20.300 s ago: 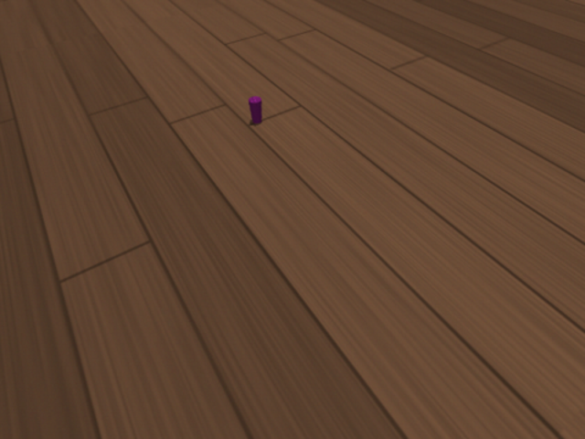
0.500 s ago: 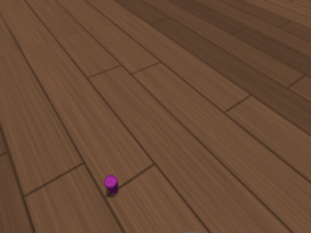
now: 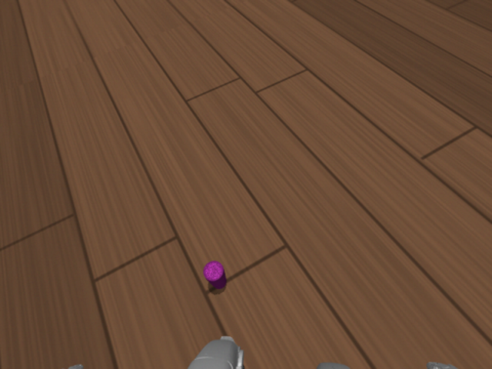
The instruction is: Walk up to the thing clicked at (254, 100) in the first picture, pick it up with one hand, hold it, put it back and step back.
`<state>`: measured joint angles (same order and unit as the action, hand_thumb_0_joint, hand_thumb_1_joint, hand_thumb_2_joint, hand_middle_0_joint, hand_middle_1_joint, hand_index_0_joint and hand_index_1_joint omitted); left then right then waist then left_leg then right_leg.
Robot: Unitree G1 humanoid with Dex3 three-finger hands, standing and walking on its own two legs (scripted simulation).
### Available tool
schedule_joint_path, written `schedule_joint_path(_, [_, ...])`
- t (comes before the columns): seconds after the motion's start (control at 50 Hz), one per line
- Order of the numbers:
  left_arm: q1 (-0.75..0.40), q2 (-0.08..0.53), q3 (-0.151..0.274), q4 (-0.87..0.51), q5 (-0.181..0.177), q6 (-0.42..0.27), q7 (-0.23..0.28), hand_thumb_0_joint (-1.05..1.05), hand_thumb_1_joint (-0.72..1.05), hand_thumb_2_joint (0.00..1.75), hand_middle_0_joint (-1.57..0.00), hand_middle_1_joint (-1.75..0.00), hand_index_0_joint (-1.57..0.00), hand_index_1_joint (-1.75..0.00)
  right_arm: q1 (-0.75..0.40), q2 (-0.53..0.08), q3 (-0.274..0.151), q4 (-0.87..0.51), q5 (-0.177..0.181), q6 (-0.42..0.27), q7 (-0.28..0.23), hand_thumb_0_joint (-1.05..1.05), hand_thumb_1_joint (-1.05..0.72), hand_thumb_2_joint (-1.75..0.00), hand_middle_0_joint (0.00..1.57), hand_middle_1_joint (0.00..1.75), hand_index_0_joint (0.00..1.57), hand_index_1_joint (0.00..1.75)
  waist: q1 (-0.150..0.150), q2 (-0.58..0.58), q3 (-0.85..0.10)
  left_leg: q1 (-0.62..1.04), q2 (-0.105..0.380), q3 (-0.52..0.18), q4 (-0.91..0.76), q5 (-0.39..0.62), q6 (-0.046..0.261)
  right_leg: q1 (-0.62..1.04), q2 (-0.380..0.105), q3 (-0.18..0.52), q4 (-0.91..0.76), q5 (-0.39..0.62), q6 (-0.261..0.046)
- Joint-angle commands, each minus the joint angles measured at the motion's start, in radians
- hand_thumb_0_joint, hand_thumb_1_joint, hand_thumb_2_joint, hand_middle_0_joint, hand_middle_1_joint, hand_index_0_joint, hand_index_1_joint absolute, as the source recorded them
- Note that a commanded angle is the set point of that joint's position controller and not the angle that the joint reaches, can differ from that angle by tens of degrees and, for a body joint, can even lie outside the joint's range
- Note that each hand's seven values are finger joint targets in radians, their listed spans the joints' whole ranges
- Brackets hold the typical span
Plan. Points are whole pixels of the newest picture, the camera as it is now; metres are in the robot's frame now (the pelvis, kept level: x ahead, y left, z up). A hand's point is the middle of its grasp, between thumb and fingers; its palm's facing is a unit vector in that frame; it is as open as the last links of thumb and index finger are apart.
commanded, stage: walk up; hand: left
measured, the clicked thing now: (216, 276) +0.47 +0.20 -0.68
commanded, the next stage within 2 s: none
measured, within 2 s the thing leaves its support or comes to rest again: neither
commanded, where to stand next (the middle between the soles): +0.11 +0.01 m, yaw -3 degrees
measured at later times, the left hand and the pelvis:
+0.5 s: hand out of the picture +0.06 +0.28 -0.15, palm faces -0.07 -0.92 -0.39, open 7.4 cm; pelvis -0.03 +0.02 +0.00, yaw -2 degrees
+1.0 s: hand out of the picture +0.03 +0.27 -0.13, palm faces -0.03 -0.95 -0.31, open 7.4 cm; pelvis -0.02 +0.02 +0.02, yaw -2 degrees
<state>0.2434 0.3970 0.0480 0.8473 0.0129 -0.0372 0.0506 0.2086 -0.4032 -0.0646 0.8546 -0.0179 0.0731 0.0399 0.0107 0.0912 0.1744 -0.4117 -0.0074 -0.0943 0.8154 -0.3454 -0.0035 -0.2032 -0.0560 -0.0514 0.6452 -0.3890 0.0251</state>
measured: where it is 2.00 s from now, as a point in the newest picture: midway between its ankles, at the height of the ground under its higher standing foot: outside the picture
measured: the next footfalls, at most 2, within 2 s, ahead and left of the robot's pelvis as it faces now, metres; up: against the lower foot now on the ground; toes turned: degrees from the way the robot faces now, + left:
left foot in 0.04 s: +0.08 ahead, +0.14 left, +0.00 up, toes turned -3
right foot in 0.36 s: +0.01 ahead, -0.10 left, +0.00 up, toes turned -1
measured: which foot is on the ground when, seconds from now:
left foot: up 0.00-0.02, down 0.04-1.00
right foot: down 0.00-0.06, up 0.08-0.34, down 0.36-1.00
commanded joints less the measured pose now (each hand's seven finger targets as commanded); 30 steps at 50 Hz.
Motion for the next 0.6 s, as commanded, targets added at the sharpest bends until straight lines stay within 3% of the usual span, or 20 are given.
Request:
schedule_joint_path(0.0, [-0.021,0.271,0.066,-0.068,-0.025,0.012,0.018,0.00,0.90,0.90,-0.20,-0.30,-0.20,-0.30,0.084,-0.188,-0.068,-0.063,-0.010,-0.045,-0.017,0.00,-0.90,-0.90,0.20,0.30,0.20,0.30,-0.043,-0.237,-0.223,0.212,-0.002,0.088,-0.364,0.229,0.054,0.049,-0.160,0.082,0.163,0.733,-0.139])
schedule_joint_path(0.02, [0.029,0.219,0.051,-0.070,-0.032,0.014,0.020,0.00,0.90,0.90,-0.20,-0.30,-0.20,-0.30,0.085,-0.243,-0.085,-0.072,-0.023,-0.053,-0.020,0.00,-0.90,-0.90,0.20,0.30,0.20,0.30,-0.049,-0.055,-0.264,0.320,0.071,-0.035,-0.383,0.543,0.092,-0.036,-0.085,0.060,0.335,0.500,-0.084])
schedule_joint_path(0.04, [0.077,0.158,0.038,-0.077,-0.039,0.017,0.025,0.00,0.90,0.90,-0.20,-0.30,-0.20,-0.30,0.059,-0.304,-0.100,-0.103,-0.032,-0.059,-0.021,0.00,-0.90,-0.90,0.20,0.30,0.20,0.30,-0.020,0.183,-0.324,0.491,0.267,-0.308,-0.288,0.938,0.186,-0.258,0.074,0.048,0.497,-0.139,-0.036])
schedule_joint_path(0.06, [0.062,0.187,0.042,-0.058,-0.041,0.031,0.042,0.00,0.90,0.90,-0.20,-0.30,-0.20,-0.30,0.065,-0.297,-0.095,-0.103,-0.008,-0.055,-0.022,0.00,-0.90,-0.90,0.20,0.30,0.20,0.30,-0.047,0.144,-0.348,0.429,0.342,-0.375,-0.309,0.938,0.314,-0.252,0.087,0.088,0.563,-0.320,-0.046])
schedule_joint_path(0.08, [0.010,0.205,0.037,-0.046,-0.034,0.034,0.047,0.00,0.90,0.90,-0.20,-0.30,-0.20,-0.30,0.060,-0.287,-0.096,-0.095,0.001,-0.049,-0.023,0.00,-0.90,-0.90,0.20,0.30,0.20,0.30,-0.059,0.136,-0.296,0.314,0.346,-0.392,-0.359,0.808,0.326,-0.222,0.067,0.131,0.566,-0.306,-0.052])
schedule_joint_path(0.1, [0.003,0.227,0.043,-0.041,-0.037,0.037,0.040,0.00,0.90,0.90,-0.20,-0.30,-0.20,-0.30,0.006,-0.240,-0.082,-0.115,0.006,-0.046,-0.028,0.00,-0.90,-0.90,0.20,0.30,0.20,0.30,-0.043,0.078,-0.262,0.267,0.280,-0.263,-0.354,0.735,0.288,-0.211,0.067,0.159,0.596,-0.264,-0.054])
schedule_joint_path(0.14, [0.028,0.211,0.046,-0.025,-0.035,0.035,0.021,0.00,0.90,0.90,-0.20,-0.30,-0.20,-0.30,-0.049,-0.190,-0.058,-0.123,0.007,-0.056,-0.044,0.00,-0.90,-0.90,0.20,0.30,0.20,0.30,-0.006,0.053,-0.248,0.289,0.210,-0.141,-0.315,0.598,0.215,-0.252,0.056,0.171,0.532,-0.176,-0.060])
schedule_joint_path(0.18, [0.015,0.191,0.040,-0.014,-0.024,0.035,0.004,0.00,0.90,0.90,-0.20,-0.30,-0.20,-0.30,-0.018,-0.196,-0.051,-0.092,0.012,-0.071,-0.053,0.00,-0.90,-0.90,0.20,0.30,0.20,0.30,-0.013,0.025,-0.249,0.305,0.217,-0.167,-0.322,0.479,0.202,-0.224,0.038,0.149,0.360,-0.115,-0.048])
schedule_joint_path(0.22, [-0.024,0.178,0.037,-0.013,-0.013,0.029,-0.007,0.00,0.90,0.90,-0.20,-0.30,-0.20,-0.30,0.000,-0.204,-0.049,-0.079,0.008,-0.082,-0.056,0.00,-0.90,-0.90,0.20,0.30,0.20,0.30,-0.035,0.027,-0.246,0.335,0.230,-0.180,-0.319,0.489,0.213,-0.203,0.032,0.122,0.225,-0.111,-0.030])
schedule_joint_path(0.28, [-0.003,0.170,0.040,0.009,-0.001,0.029,-0.013,0.00,0.90,0.90,-0.20,-0.30,-0.20,-0.30,-0.044,-0.229,-0.045,-0.085,0.008,-0.084,-0.059,0.00,-0.90,-0.90,0.20,0.30,0.20,0.30,-0.016,0.070,-0.221,0.229,0.275,-0.185,-0.300,0.557,0.232,-0.093,0.046,0.074,0.111,-0.105,-0.036])
schedule_joint_path(0.3, [0.008,0.170,0.045,0.020,0.001,0.029,-0.015,0.00,0.90,0.90,-0.20,-0.30,-0.20,-0.30,-0.065,-0.224,-0.040,-0.086,0.010,-0.082,-0.060,0.00,-0.90,-0.90,0.20,0.30,0.20,0.30,-0.002,0.053,-0.212,0.180,0.263,-0.161,-0.282,0.574,0.216,-0.043,0.057,0.066,0.052,-0.051,-0.042])
schedule_joint_path(0.34, [0.025,0.176,0.051,0.037,0.014,0.024,-0.019,0.00,0.90,0.90,-0.20,-0.30,-0.20,-0.30,-0.101,-0.214,-0.029,-0.084,0.021,-0.078,-0.059,0.00,-0.90,-0.90,0.20,0.30,0.20,0.30,0.027,0.030,-0.200,0.085,0.225,-0.136,-0.232,0.473,0.153,0.060,0.051,0.083,-0.141,0.140,-0.070])
schedule_joint_path(0.36, [0.005,0.215,0.059,0.030,0.024,0.017,-0.021,0.00,0.90,0.90,-0.20,-0.30,-0.20,-0.30,-0.098,-0.191,-0.024,-0.086,0.030,-0.077,-0.058,0.00,-0.90,-0.90,0.20,0.30,0.20,0.30,0.017,-0.061,-0.192,0.019,0.169,-0.104,-0.184,0.350,0.103,0.072,-0.033,0.217,-0.160,0.244,-0.108])
schedule_joint_path(0.38, [-0.031,0.253,0.066,0.014,0.024,0.015,-0.025,0.00,0.90,0.90,-0.20,-0.30,-0.20,-0.30,-0.098,-0.167,-0.017,-0.085,0.036,-0.078,-0.059,0.00,-0.90,-0.90,0.20,0.30,0.20,0.30,-0.003,-0.147,-0.171,0.003,0.071,-0.023,-0.110,0.172,0.055,0.016,-0.136,0.358,-0.214,0.248,-0.178])
schedule_joint_path(0.4, [-0.117,0.282,0.060,-0.002,0.014,0.021,-0.035,0.00,0.90,0.90,-0.20,-0.30,-0.20,-0.30,-0.106,-0.169,-0.024,-0.061,0.031,-0.074,-0.065,0.00,-0.90,-0.90,0.20,0.30,0.20,0.30,-0.020,-0.235,-0.151,0.128,-0.008,0.065,-0.041,-0.108,0.038,-0.182,-0.252,0.432,-0.254,0.233,-0.263])
schedule_joint_path(0.42, [-0.179,0.264,0.055,-0.026,0.015,0.021,-0.042,0.00,0.90,0.90,-0.20,-0.30,-0.20,-0.30,-0.058,-0.178,-0.032,-0.030,0.022,-0.076,-0.065,0.00,-0.90,-0.90,0.20,0.30,0.20,0.30,-0.048,-0.237,-0.132,0.215,0.008,0.051,-0.017,-0.142,0.034,-0.252,-0.249,0.422,-0.226,0.231,-0.267])
schedule_joint_path(0.46, [-0.162,0.221,0.045,-0.015,0.008,0.025,-0.043,0.00,0.90,0.90,-0.20,-0.30,-0.20,-0.30,-0.080,-0.187,-0.029,-0.013,0.021,-0.089,-0.053,0.00,-0.90,-0.90,0.20,0.30,0.20,0.30,-0.041,-0.173,-0.114,0.212,0.011,0.044,-0.150,0.018,0.047,-0.223,-0.149,0.276,-0.203,0.244,-0.181])
schedule_joint_path(0.5, [-0.164,0.211,0.047,-0.008,0.008,0.024,-0.044,0.00,0.90,0.90,-0.20,-0.30,-0.20,-0.30,-0.080,-0.176,-0.023,0.002,0.021,-0.099,-0.051,0.00,-0.90,-0.90,0.20,0.30,0.20,0.30,-0.025,-0.179,-0.161,0.207,0.058,-0.016,-0.250,0.178,0.062,-0.140,-0.086,0.217,-0.155,0.220,-0.121])
schedule_joint_path(0.52, [-0.146,0.200,0.043,0.003,0.006,0.027,-0.049,0.00,0.90,0.90,-0.20,-0.30,-0.20,-0.30,-0.090,-0.180,-0.019,0.006,0.014,-0.105,-0.051,0.00,-0.90,-0.90,0.20,0.30,0.20,0.30,-0.015,-0.167,-0.194,0.228,0.088,-0.065,-0.302,0.149,0.074,-0.140,-0.062,0.218,-0.146,0.168,-0.104])
schedule_joint_path(0.58, [-0.111,0.180,0.040,0.029,0.011,0.046,-0.062,0.00,0.90,0.90,-0.20,-0.30,-0.20,-0.30,-0.114,-0.211,-0.018,0.024,0.000,-0.108,-0.049,0.00,-0.90,-0.90,0.20,0.30,0.20,0.30,0.011,-0.130,-0.140,0.052,0.136,-0.152,-0.415,-0.227,0.090,-0.077,-0.030,0.207,-0.202,-0.164,-0.101])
